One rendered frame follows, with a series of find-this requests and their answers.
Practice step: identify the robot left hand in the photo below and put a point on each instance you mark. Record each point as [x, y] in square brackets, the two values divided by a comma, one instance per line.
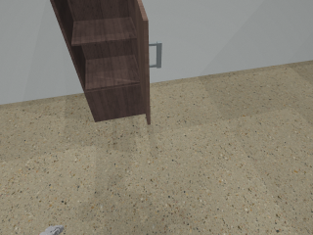
[53, 230]

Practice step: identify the cupboard door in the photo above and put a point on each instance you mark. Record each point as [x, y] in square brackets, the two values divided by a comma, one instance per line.
[142, 32]

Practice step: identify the handle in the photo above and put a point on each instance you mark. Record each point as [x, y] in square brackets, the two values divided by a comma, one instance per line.
[158, 45]

